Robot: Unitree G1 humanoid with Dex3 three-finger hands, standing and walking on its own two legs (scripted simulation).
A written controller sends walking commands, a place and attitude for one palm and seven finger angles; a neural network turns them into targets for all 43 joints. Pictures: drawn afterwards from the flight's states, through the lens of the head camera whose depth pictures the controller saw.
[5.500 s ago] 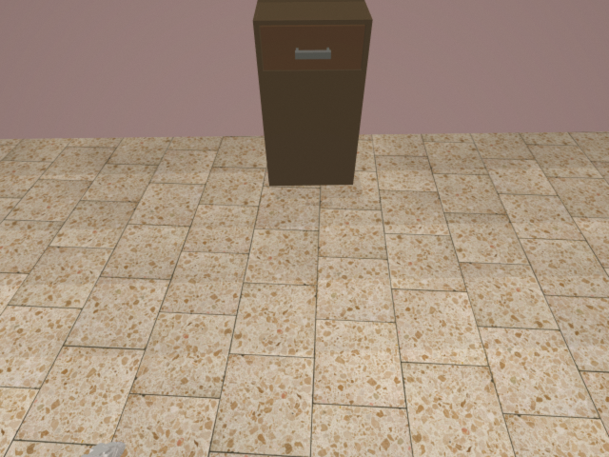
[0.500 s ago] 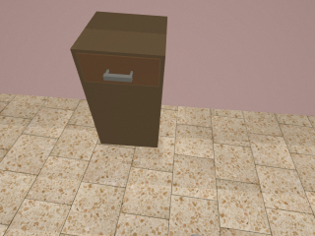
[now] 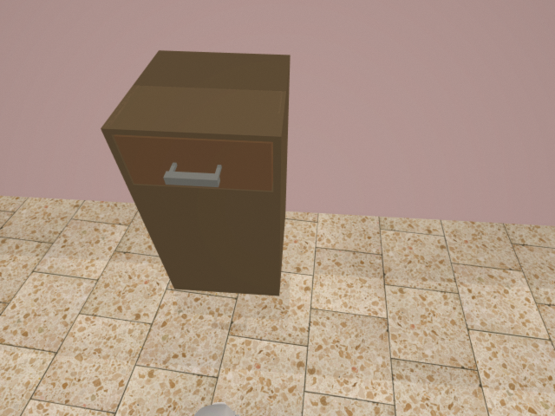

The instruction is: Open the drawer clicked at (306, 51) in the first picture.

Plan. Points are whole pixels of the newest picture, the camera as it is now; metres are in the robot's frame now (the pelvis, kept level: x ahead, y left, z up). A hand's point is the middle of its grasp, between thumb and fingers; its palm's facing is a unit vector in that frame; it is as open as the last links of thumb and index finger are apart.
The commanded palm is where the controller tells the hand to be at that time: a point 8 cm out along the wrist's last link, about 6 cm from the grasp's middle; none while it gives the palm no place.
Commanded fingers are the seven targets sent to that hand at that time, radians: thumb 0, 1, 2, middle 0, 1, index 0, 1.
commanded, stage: take the last steps up to it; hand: left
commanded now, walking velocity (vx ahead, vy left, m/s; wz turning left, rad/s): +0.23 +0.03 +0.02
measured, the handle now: (194, 173) +0.67 +0.26 -0.09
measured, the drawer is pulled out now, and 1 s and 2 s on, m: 0.00 0.00 0.00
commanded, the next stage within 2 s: come to a stop and stand still in 0.20 s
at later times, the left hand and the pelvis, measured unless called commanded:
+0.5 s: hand (164, 390) +0.20 +0.22 -0.18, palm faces +0.02 -0.97 -0.24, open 7.3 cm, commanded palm none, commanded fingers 0.00 0.90 0.90 -0.20 -0.30 -0.20 -0.30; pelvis +0.15 +0.03 -0.01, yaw -2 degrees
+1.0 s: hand (135, 409) +0.17 +0.26 -0.18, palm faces +0.06 -0.98 -0.21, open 7.4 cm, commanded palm none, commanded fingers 0.00 0.90 0.90 -0.20 -0.30 -0.20 -0.30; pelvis +0.11 +0.07 +0.00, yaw -1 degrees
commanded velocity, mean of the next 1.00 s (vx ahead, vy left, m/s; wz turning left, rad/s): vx -0.05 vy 0.01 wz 0.00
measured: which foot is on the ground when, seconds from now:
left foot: up 0.00-0.12, down 0.14-0.56, up 0.58-0.82, down 0.84-1.00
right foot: down 0.00-0.14, up 0.16-0.46, down 0.48-0.84, up 0.86-1.00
